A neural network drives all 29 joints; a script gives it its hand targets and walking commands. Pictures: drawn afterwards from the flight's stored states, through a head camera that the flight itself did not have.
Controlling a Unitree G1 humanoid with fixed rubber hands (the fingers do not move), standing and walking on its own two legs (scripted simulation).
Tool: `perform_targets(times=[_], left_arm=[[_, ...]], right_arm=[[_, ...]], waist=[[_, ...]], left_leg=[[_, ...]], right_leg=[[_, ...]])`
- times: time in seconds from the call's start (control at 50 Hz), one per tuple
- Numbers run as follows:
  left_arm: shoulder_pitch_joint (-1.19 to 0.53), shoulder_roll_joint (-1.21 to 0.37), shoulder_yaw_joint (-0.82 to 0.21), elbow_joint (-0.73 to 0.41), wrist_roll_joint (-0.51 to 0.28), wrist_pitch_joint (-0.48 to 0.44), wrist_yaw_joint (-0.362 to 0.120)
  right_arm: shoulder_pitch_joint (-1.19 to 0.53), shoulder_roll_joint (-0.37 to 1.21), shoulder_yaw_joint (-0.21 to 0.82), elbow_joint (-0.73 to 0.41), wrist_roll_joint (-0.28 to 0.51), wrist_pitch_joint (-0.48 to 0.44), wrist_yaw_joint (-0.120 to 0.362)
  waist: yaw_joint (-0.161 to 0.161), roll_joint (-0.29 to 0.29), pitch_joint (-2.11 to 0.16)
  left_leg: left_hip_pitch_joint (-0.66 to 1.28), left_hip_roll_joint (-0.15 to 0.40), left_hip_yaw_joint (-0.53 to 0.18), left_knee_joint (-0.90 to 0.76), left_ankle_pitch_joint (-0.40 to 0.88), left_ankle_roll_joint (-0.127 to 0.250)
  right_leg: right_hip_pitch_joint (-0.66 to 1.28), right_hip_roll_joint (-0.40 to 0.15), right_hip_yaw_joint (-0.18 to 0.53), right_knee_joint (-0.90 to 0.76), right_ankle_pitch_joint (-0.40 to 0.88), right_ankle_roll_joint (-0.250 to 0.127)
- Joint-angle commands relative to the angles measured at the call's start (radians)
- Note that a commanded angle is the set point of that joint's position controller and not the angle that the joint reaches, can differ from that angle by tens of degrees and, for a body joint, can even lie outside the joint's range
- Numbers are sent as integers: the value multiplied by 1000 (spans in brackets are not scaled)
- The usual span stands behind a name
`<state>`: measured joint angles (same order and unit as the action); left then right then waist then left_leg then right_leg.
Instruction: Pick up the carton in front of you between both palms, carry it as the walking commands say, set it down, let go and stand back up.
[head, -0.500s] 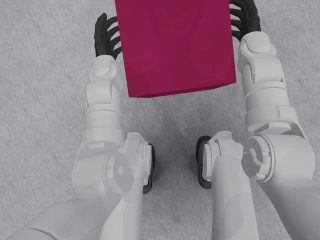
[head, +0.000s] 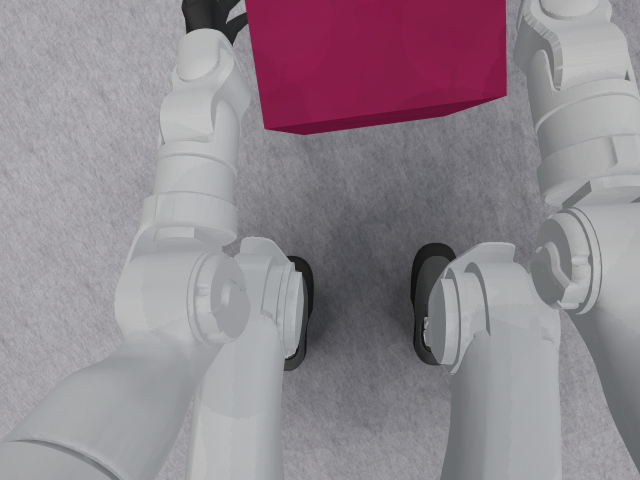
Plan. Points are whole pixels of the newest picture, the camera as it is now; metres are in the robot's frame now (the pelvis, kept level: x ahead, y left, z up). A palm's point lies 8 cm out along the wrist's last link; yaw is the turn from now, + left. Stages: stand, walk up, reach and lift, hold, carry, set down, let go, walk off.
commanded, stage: set down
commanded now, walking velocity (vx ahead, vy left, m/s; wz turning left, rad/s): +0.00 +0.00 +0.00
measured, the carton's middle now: (367, 29) +0.54 -0.03 -0.24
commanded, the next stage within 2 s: none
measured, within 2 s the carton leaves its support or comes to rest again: rests again in 0.24 s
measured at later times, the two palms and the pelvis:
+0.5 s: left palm (210, 43) +0.52 +0.13 -0.17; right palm out of the picture +0.54 -0.18 -0.17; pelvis -0.01 +0.00 -0.01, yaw +1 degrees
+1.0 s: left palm (208, 45) +0.52 +0.13 -0.17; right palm out of the picture +0.54 -0.18 -0.18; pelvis -0.02 +0.00 -0.02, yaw +1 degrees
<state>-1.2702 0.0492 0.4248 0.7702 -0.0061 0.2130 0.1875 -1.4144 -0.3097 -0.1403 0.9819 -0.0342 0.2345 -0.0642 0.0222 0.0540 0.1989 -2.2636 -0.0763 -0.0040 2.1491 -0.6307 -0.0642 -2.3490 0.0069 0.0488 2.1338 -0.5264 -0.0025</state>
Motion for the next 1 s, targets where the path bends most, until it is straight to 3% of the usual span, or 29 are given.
perform_targets(times=[0.0, 0.24, 0.42, 0.66, 0.86, 0.92, 0.94, 0.98], left_arm=[[-637, -872, -481, -69, -89, -17, -301], [-640, -807, -387, 26, -61, -43, -291], [-639, -768, -318, 107, -33, -36, -308], [-556, -644, -213, 192, 42, -15, -321], [-496, -533, -149, 234, 84, -17, -304], [-454, -394, -104, 244, 92, -35, -271], [-417, -286, -72, 249, 96, -45, -246], [-316, 57, -25, 240, 88, -87, -154]], right_arm=[[-454, 974, 307, -109, 94, -37, 276], [-537, 870, 244, -42, 88, -75, 274], [-482, 804, 170, 42, 38, -62, 295], [-396, 699, 75, 124, -53, -31, 318], [-374, 575, 16, 149, -105, -29, 305], [-362, 423, -13, 154, -105, -50, 270], [-336, 313, -39, 160, -105, -64, 244], [-281, -50, -88, 155, -91, -110, 143]], waist=[[-27, -140, -1221], [-30, -111, -1036], [-50, -42, -866], [-58, -53, -651], [-46, -57, -592], [-42, -64, -621], [-41, -65, -632], [-42, -68, -672]], left_leg=[[404, -87, 104, -150, 378, 10], [377, -87, 96, -130, 305, 19], [321, -87, 92, -136, 211, 20], [251, -86, 77, -137, 120, 30], [260, -75, 83, -128, 90, 22], [303, -63, 96, -123, 105, 9], [324, -55, 101, -122, 111, 2], [390, -35, 107, -124, 133, -14]], right_leg=[[832, 88, -72, -123, 440, 1], [693, 81, -63, -108, 318, -10], [605, 70, -52, -109, 219, -28], [541, 59, -40, -112, 137, -42], [559, 55, -29, -114, 94, -34], [594, 45, -36, -114, 97, -18], [607, 38, -39, -115, 99, -8], [647, 22, -41, -116, 114, 9]])
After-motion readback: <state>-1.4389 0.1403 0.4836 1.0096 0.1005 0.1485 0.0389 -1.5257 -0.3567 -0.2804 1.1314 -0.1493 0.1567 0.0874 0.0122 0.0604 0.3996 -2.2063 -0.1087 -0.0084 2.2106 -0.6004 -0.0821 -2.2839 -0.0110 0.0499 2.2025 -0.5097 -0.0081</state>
